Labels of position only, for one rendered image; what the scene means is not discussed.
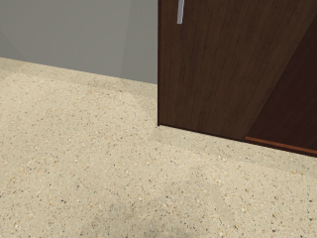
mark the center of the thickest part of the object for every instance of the wardrobe door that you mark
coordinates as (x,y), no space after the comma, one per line
(220,65)
(289,115)

